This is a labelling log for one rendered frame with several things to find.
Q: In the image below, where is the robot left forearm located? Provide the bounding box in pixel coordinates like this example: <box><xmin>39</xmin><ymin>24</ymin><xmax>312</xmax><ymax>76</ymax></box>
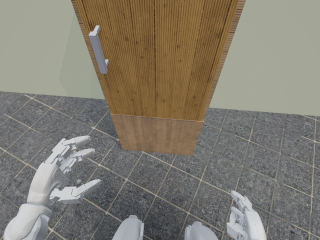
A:
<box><xmin>3</xmin><ymin>202</ymin><xmax>53</xmax><ymax>240</ymax></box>

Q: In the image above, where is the handle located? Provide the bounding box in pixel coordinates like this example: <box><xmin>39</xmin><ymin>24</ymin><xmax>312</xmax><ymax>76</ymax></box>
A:
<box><xmin>88</xmin><ymin>25</ymin><xmax>109</xmax><ymax>74</ymax></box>

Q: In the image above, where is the right robot shin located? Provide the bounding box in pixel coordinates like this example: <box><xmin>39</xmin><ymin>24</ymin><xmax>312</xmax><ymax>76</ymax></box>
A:
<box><xmin>192</xmin><ymin>221</ymin><xmax>202</xmax><ymax>225</ymax></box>

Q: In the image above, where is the cupboard door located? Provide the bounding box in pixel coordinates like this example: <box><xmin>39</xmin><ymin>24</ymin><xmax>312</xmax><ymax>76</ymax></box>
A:
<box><xmin>75</xmin><ymin>0</ymin><xmax>239</xmax><ymax>121</ymax></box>

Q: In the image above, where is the left robot shin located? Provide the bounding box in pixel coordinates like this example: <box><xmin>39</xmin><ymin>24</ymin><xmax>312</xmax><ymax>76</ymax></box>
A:
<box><xmin>128</xmin><ymin>215</ymin><xmax>138</xmax><ymax>219</ymax></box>

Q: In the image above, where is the left robot hand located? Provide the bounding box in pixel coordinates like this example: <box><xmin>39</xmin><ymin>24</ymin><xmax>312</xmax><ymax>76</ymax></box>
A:
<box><xmin>27</xmin><ymin>135</ymin><xmax>102</xmax><ymax>209</ymax></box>

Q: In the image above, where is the right robot hand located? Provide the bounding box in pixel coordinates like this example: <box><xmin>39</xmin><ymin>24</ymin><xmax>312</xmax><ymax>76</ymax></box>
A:
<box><xmin>227</xmin><ymin>190</ymin><xmax>267</xmax><ymax>240</ymax></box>

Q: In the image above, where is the robot shin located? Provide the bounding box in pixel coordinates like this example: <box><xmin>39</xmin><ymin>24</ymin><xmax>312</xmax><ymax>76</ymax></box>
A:
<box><xmin>192</xmin><ymin>221</ymin><xmax>202</xmax><ymax>225</ymax></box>
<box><xmin>128</xmin><ymin>215</ymin><xmax>138</xmax><ymax>219</ymax></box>

